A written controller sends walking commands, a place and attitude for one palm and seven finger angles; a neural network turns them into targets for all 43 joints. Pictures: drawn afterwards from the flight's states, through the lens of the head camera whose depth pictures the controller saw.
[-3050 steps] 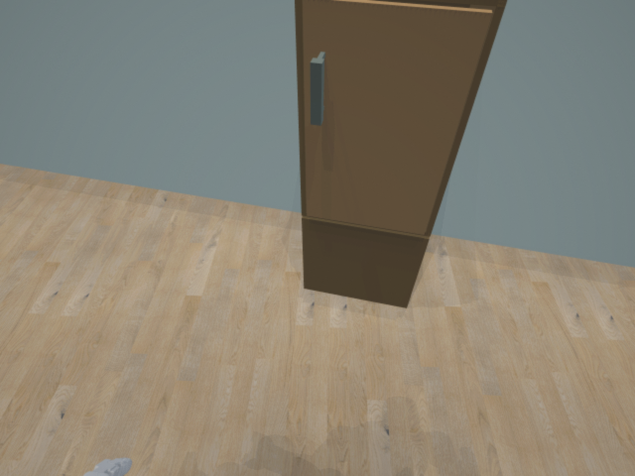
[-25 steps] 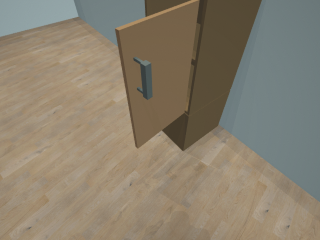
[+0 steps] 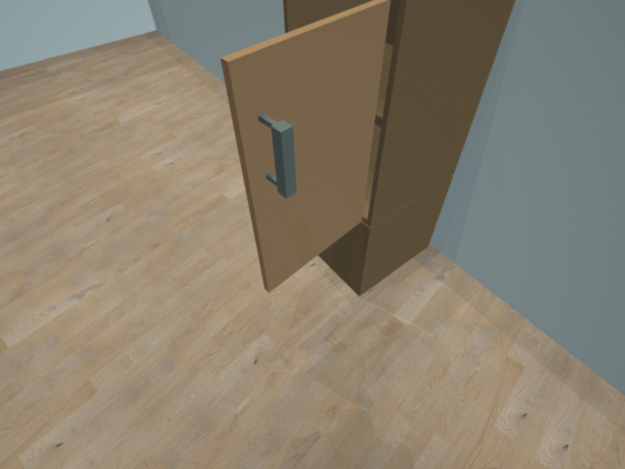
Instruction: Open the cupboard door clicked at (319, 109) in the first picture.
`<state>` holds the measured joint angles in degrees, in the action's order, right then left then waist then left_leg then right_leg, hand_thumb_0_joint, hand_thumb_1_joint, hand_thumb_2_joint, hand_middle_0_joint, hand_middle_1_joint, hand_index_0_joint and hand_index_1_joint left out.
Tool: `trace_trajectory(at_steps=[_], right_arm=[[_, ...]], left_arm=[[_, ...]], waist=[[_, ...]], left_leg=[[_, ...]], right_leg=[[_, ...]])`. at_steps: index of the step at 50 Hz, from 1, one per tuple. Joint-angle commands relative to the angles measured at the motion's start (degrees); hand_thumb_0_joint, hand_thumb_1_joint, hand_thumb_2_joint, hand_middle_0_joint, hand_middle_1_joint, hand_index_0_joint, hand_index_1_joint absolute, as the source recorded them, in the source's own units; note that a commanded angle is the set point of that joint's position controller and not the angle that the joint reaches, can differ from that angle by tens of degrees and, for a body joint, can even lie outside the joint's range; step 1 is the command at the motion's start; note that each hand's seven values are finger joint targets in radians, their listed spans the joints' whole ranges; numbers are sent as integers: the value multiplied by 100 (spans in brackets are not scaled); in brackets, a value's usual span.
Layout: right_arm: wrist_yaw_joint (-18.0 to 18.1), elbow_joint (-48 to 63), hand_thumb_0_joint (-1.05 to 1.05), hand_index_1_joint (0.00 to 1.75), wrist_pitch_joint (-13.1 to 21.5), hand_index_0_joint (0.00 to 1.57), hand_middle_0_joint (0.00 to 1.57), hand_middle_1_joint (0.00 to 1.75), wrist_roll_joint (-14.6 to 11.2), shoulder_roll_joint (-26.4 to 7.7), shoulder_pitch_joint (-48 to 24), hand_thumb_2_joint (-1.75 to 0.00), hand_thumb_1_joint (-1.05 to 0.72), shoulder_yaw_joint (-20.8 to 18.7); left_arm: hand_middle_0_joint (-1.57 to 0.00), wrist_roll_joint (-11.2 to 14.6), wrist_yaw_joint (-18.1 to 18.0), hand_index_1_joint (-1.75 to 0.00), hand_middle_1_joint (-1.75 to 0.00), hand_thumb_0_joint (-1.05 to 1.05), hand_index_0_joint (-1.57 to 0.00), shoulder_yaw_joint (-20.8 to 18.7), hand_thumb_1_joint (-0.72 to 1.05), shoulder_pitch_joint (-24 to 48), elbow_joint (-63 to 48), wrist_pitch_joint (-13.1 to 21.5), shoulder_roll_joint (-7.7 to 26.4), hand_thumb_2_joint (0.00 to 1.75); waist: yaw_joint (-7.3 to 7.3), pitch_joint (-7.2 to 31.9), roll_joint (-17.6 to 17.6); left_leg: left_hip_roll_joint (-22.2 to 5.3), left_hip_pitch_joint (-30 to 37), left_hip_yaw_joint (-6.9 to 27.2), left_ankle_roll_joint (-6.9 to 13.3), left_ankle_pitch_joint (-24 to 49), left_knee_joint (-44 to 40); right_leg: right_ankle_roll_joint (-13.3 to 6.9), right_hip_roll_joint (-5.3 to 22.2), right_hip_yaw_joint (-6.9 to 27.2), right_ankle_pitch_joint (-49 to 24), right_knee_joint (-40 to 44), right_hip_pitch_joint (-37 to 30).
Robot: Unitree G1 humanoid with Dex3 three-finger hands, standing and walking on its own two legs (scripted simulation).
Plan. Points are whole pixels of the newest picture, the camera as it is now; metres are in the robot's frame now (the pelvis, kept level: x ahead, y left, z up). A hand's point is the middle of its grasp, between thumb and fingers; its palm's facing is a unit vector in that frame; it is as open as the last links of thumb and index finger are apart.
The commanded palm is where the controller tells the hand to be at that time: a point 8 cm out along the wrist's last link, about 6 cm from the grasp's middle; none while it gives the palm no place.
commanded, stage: look to check the result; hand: left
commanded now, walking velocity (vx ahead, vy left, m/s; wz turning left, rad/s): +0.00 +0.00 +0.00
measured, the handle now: (276, 156) +0.58 +0.10 +0.07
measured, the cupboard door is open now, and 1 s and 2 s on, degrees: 96 96 96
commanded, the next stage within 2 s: stand and wait in 0.12 s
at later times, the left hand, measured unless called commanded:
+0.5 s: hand out of the picture +0.04 +0.21 -0.17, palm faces +0.01 -0.96 -0.26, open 7.4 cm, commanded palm none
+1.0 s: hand out of the picture +0.04 +0.21 -0.17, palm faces +0.00 -0.96 -0.27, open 7.4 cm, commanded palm none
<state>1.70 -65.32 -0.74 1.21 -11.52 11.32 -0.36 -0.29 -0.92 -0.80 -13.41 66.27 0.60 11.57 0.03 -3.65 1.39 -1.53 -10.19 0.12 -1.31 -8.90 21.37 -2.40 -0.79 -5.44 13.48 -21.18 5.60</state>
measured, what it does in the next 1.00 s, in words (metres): stands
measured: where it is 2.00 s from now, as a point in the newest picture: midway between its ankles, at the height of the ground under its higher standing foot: outside the picture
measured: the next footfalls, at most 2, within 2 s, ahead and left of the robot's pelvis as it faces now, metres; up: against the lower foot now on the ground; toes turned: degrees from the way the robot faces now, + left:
none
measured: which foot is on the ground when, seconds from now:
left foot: down 0.00-1.00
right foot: down 0.00-1.00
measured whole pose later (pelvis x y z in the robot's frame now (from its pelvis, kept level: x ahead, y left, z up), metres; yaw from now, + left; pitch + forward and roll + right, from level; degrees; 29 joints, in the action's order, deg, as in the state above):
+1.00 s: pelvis +0.01 +0.00 +0.00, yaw -1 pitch -2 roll +0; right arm 1.5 -65.4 -0.4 1.2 -13.8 10.1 -0.1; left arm -0.3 -0.5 -0.7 -10.8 65.9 1.0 13.5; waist -0.2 -3.5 1.2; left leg -1.9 -8.5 -0.4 -1.7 -8.4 19.0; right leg -2.6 -1.2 -4.9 12.8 -19.0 4.3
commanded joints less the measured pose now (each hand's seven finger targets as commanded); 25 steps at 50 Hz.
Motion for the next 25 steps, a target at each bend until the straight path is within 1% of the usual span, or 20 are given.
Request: trace_trajectory(at_steps=[1, 3, 4, 5, 6, 7, 8, 9, 10, 11, 13, 15, 16, 19, 21, 24, 25], right_arm=[[22, 207, 0, 30, 78, 20, 20, 30, -16, -761, 136, -90, -90, -131], [21, 194, 0, 30, 76, 20, 20, 30, -12, -788, 120, -90, -90, -123], [18, 194, 0, 30, 80, 20, 20, 30, -10, -794, 116, -90, -90, -124], [20, 212, 0, 30, 76, 20, 20, 30, -18, -821, 75, -90, -90, -133], [17, 209, 0, 30, 79, 20, 20, 30, -11, -814, 83, -90, -90, -128], [16, 198, 0, 30, 81, 20, 20, 30, -7, -808, 80, -90, -90, -126], [16, 204, 0, 30, 79, 20, 20, 30, -3, -835, 68, -90, -90, -123], [13, 200, 0, 30, 84, 20, 20, 30, -8, -844, 64, -90, -90, -123], [16, 216, 0, 30, 80, 20, 20, 30, -13, -866, 56, -90, -90, -133], [12, 211, 0, 30, 86, 20, 20, 30, -8, -861, 55, -90, -90, -135], [14, 210, 0, 30, 92, 20, 20, 30, -2, -892, 53, -90, -90, -129], [14, 236, 0, 30, 97, 20, 20, 30, -11, -931, 34, -90, -90, -140], [13, 219, 0, 30, 99, 20, 20, 30, -2, -919, 37, -90, -90, -131], [14, 217, 0, 30, 108, 20, 20, 30, -3, -930, 25, -90, -90, -126], [13, 228, 0, 30, 94, 20, 20, 30, -4, -952, 7, -90, -90, -132], [6, 213, 0, 30, 95, 20, 20, 30, 2, -978, 12, -90, -90, -124], [8, 231, 0, 30, 95, 20, 20, 30, -7, -1002, 23, -90, -90, -136]], left_arm=[[-20, -4, -70, -30, -30, 0, -20, -163, 90, -124, -246, 97, 880, 90], [-20, -1, -67, -30, -30, 0, -20, -157, 90, -105, -245, 98, 885, 90], [-20, -2, -65, -30, -30, 0, -20, -160, 90, -96, -250, 99, 894, 90], [-20, -7, -68, -30, -30, 0, -20, -177, 90, -123, -254, 104, 915, 90], [-20, -6, -65, -30, -30, 0, -20, -164, 90, -87, -249, 105, 918, 90], [-20, -4, -64, -30, -30, 0, -20, -166, 90, -71, -247, 105, 918, 90], [-20, 0, -62, -30, -30, 0, -20, -163, 90, -67, -252, 104, 928, 90], [-20, -3, -62, -30, -30, 0, -20, -171, 90, -45, -256, 108, 949, 90], [-20, -6, -65, -30, -30, 0, -20, -180, 90, -66, -268, 114, 971, 90], [-20, -5, -62, -30, -30, 0, -20, -176, 90, -27, -268, 111, 977, 90], [-20, 0, -58, -30, -30, 0, -20, -184, 90, 10, -289, 115, 994, 90], [-20, -5, -58, -30, -30, 0, -20, -195, 90, -2, -295, 123, 1024, 90], [-20, -3, -56, -30, -30, 0, -20, -188, 90, 40, -297, 118, 1019, 90], [-20, 1, -53, -30, -30, 0, -20, -192, 90, 61, -298, 117, 1038, 90], [-20, 0, -51, -30, -30, 0, -20, -188, 90, 85, -299, 113, 1046, 90], [-20, 1, -46, -30, -30, 0, -20, -179, 90, 118, -303, 112, 1059, 90], [-20, -5, -47, -30, -30, 0, -20, -198, 90, 111, -309, 123, 1086, 90]], waist=[[-45, 152, -110], [-41, 81, -137], [-34, 95, -95], [-16, 68, -163], [-37, 51, -144], [-32, 61, -88], [-34, 69, -132], [-35, 59, -88], [-12, 75, -162], [-37, 110, -141], [-31, 119, -39], [-9, 157, -128], [-27, 138, -62], [-13, 163, -54], [-22, 62, -114], [-27, 77, -66], [-16, 141, -133]], left_leg=[[-440, 233, 360, 243, 614, -197], [-446, 199, 360, 235, 553, -236], [-444, 191, 360, 238, 561, -240], [-439, 224, 354, 245, 550, -222], [-443, 208, 355, 241, 561, -231], [-438, 201, 361, 241, 564, -244], [-447, 219, 359, 237, 555, -251], [-447, 203, 365, 236, 573, -270], [-440, 220, 361, 239, 559, -236], [-445, 227, 357, 235, 565, -251], [-451, 199, 352, 224, 609, -257], [-455, 233, 363, 236, 633, -257], [-457, 215, 368, 224, 647, -268], [-465, 237, 384, 234, 722, -296], [-464, 226, 371, 222, 601, -301], [-470, 235, 390, 221, 575, -345], [-474, 265, 377, 226, 576, -330]], right_leg=[[-60, 779, 679, -640, 599, 311], [-60, 769, 690, -558, 627, 338], [-63, 778, 699, -566, 633, 313], [-58, 774, 691, -540, 661, 358], [-59, 784, 696, -572, 660, 352], [-63, 788, 714, -589, 659, 325], [-63, 778, 713, -584, 656, 324], [-60, 783, 725, -609, 664, 309], [-55, 773, 723, -588, 688, 311], [-59, 791, 723, -597, 676, 288], [-61, 790, 723, -696, 665, 223], [-59, 784, 711, -707, 674, 218], [-63, 793, 707, -731, 659, 199], [-66, 799, 706, -841, 649, 150], [-62, 794, 712, -667, 703, 244], [-69, 779, 745, -582, 718, 233], [-63, 777, 735, -564, 741, 208]])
